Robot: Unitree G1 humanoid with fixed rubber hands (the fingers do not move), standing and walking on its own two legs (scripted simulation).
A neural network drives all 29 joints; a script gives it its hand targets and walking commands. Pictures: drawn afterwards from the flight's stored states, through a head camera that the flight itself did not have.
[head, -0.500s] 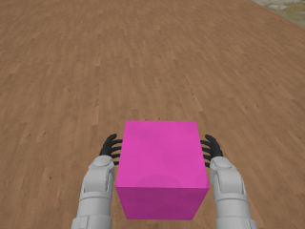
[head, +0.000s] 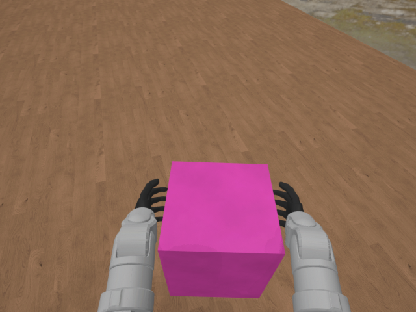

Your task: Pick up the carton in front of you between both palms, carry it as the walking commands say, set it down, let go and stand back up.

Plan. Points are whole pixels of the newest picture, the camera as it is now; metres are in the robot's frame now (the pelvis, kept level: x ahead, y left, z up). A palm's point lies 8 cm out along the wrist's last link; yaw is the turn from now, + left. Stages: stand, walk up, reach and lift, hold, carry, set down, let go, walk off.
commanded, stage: hold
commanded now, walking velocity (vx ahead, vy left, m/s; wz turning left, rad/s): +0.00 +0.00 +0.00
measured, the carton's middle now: (217, 232) +0.30 +0.00 -0.05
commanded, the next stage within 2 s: set down in 0.42 s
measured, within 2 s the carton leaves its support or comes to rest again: neither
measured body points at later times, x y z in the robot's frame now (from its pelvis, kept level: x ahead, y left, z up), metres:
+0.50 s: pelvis +0.00 +0.02 +0.00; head -0.03 +0.03 +0.45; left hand +0.31 +0.16 +0.03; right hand +0.31 -0.14 +0.04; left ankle +0.06 +0.12 -0.74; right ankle -0.02 -0.12 -0.74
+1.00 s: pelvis -0.02 +0.00 -0.05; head +0.17 +0.03 +0.36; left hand +0.35 +0.18 -0.14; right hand +0.36 -0.12 -0.13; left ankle +0.06 +0.13 -0.74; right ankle -0.01 -0.13 -0.74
